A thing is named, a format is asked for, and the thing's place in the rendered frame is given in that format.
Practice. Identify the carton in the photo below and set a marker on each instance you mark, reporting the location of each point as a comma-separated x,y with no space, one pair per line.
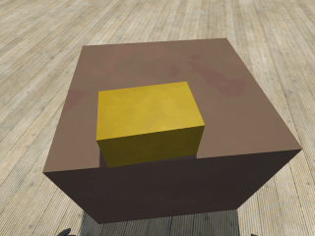
150,123

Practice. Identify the pedestal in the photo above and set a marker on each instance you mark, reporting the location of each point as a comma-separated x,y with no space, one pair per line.
245,141

